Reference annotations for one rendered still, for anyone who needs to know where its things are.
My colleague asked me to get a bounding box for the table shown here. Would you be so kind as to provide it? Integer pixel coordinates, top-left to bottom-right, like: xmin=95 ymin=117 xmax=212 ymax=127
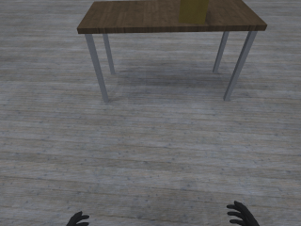
xmin=76 ymin=0 xmax=268 ymax=103

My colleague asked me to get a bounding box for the left robot hand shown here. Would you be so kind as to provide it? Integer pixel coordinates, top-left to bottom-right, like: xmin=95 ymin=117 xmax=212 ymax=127
xmin=66 ymin=211 xmax=89 ymax=226

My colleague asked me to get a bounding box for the right robot hand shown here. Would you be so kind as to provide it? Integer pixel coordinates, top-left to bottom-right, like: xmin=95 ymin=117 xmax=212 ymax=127
xmin=227 ymin=201 xmax=260 ymax=226

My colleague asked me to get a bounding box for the carton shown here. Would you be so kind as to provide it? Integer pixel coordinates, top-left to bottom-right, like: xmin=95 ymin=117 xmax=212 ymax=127
xmin=178 ymin=0 xmax=209 ymax=24

